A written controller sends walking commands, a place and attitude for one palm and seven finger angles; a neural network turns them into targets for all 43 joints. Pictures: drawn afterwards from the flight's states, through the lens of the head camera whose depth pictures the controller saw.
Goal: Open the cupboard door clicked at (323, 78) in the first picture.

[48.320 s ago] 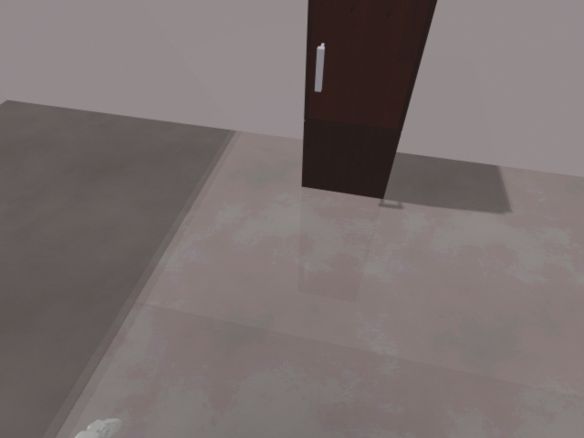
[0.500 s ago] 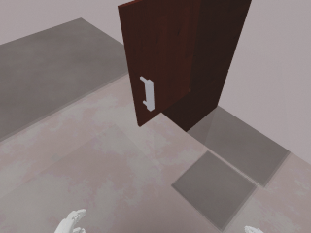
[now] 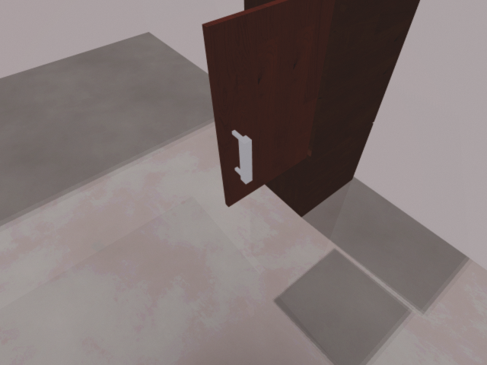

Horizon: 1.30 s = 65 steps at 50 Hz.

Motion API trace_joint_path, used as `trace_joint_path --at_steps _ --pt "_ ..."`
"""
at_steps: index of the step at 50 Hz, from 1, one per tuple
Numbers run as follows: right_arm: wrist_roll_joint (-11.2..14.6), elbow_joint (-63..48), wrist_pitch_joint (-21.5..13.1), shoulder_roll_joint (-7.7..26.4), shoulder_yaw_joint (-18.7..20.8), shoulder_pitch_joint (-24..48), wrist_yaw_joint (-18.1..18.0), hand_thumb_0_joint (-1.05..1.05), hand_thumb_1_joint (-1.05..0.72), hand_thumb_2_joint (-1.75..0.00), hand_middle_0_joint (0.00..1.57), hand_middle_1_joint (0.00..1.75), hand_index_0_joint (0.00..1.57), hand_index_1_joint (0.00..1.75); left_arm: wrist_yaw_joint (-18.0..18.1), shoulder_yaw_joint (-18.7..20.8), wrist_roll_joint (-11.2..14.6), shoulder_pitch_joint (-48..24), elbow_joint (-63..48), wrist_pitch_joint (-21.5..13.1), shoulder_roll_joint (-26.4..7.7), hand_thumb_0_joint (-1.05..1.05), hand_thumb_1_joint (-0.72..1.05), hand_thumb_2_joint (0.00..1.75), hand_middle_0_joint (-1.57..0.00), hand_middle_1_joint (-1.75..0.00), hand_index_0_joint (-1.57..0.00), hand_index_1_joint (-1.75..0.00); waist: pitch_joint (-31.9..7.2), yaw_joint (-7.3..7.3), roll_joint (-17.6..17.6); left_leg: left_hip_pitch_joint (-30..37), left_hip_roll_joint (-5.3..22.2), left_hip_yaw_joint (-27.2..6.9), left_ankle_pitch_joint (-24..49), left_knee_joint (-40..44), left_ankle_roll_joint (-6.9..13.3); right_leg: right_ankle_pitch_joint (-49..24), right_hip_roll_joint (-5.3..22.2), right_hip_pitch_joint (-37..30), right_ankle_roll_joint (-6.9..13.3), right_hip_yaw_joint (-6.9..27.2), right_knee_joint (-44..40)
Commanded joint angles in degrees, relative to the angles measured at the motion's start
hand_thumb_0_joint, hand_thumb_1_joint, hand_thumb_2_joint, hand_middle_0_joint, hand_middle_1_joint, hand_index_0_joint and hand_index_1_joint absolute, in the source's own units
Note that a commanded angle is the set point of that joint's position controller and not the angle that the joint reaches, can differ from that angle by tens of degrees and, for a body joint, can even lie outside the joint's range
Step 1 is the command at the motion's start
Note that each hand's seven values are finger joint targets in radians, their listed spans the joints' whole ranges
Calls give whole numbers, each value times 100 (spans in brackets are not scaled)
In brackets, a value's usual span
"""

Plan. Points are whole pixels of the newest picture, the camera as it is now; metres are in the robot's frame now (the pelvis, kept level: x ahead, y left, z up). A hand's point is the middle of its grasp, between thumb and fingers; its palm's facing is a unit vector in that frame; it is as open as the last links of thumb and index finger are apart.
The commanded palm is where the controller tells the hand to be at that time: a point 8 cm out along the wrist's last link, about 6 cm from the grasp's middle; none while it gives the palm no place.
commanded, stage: let the arm hang, fingers relaxed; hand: left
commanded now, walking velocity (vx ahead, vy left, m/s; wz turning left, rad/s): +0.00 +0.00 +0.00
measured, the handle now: (241, 157) +0.66 +0.06 -0.11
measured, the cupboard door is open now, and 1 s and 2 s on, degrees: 90 90 90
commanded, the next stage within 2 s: look to check the result in 0.36 s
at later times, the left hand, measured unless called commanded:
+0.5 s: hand out of the picture +0.12 +0.22 -0.15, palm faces -0.02 -0.95 -0.32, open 7.4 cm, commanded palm none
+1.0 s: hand out of the picture +0.11 +0.21 -0.15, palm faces -0.02 -0.95 -0.32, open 7.4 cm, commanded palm none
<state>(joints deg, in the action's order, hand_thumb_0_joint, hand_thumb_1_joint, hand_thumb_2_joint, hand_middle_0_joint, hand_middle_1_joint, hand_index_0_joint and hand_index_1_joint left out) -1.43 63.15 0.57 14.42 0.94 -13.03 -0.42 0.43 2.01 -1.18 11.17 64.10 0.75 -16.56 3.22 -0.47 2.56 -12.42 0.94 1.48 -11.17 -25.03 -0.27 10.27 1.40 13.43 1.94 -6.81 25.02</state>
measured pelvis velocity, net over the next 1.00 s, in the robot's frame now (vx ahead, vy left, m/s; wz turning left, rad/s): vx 0.05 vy -0.02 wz -0.02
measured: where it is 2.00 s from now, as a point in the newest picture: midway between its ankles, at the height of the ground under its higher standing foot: outside the picture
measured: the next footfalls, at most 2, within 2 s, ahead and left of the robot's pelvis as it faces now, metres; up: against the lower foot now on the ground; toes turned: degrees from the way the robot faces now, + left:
none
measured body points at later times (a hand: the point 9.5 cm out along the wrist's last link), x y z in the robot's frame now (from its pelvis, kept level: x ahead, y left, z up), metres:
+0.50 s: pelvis +0.03 -0.01 +0.01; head +0.05 -0.03 +0.46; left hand +0.12 +0.26 -0.13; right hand +0.09 -0.29 -0.15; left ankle +0.03 +0.12 -0.74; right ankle +0.04 -0.10 -0.74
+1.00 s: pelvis +0.05 -0.02 +0.01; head +0.07 -0.03 +0.46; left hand +0.11 +0.26 -0.13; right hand +0.10 -0.30 -0.15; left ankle +0.03 +0.12 -0.74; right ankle +0.04 -0.10 -0.74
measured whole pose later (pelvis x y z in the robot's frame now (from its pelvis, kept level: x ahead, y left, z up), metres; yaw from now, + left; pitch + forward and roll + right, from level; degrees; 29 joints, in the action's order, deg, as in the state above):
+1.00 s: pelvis +0.05 -0.02 +0.01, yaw -1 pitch -1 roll +0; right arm -1.2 65.4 0.1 16.7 0.0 -8.0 -1.2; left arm 0.8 0.9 -0.7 7.2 65.4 -0.7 -15.4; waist 3.2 0.0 1.7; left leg -4.5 2.9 1.9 -11.7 -17.6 -2.3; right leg 11.3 -1.1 6.3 3.1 -6.5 18.6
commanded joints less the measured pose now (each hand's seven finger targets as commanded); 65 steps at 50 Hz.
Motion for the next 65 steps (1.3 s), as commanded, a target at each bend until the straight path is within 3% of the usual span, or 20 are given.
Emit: trace_joint_path --at_steps 1,4,9,15,34,38,46,65 --pt "3 -159 -111 947 158 -24 -39 0 -90 -90 20 30 20 30 46 128 39 -262 -253 -190 -935 0 90 90 -20 -30 -20 -30 -111 57 -371 -111 482 -597 -198 689 248 899 628 -163 175 932 -853" --pt "17 -150 -143 1033 144 150 -43 0 -90 -90 20 30 20 30 51 121 40 -324 -233 -216 -964 0 90 90 -20 -30 -20 -30 -232 29 -213 20 549 -593 212 741 229 333 626 -346 144 859 -767" --pt "19 -117 -171 1093 119 352 -51 0 -90 -90 20 30 20 30 59 113 43 -464 -217 -248 -1004 0 90 90 -20 -30 -20 -30 -353 27 -259 194 587 -578 646 825 191 -339 636 -590 121 832 -723" --pt "13 -94 -181 1127 98 522 -54 0 -90 -90 20 30 20 30 66 110 44 -605 -225 -272 -1048 0 90 90 -20 -30 -20 -30 -471 43 -159 366 592 -525 878 875 145 -743 684 -792 97 831 -782" --pt "33 -72 -127 1208 73 586 -92 0 -90 -90 20 30 20 30 86 101 63 -566 -177 -281 -1061 0 90 90 -20 -30 -20 -30 -422 72 -319 671 606 -397 902 888 101 -1085 650 -834 92 863 -981" --pt "29 -48 -125 1172 81 532 -100 0 -90 -90 20 30 20 30 98 90 73 -520 -142 -292 -1064 0 90 90 -20 -30 -20 -30 -567 88 -370 749 614 -374 972 872 97 -1330 672 -962 93 870 -955" --pt "25 -24 -124 1114 65 473 -114 0 -90 -90 20 30 20 30 107 81 77 -465 -136 -287 -1006 0 90 90 -20 -30 -20 -30 -525 87 -226 767 631 -353 1049 875 88 -1453 660 -985 104 867 -942" --pt "26 5 -136 986 51 314 -121 0 -90 -90 20 30 20 30 103 64 76 -379 -143 -279 -880 0 90 90 -20 -30 -20 -30 -326 81 -260 692 630 -344 921 945 83 -1171 629 -906 92 852 -1008"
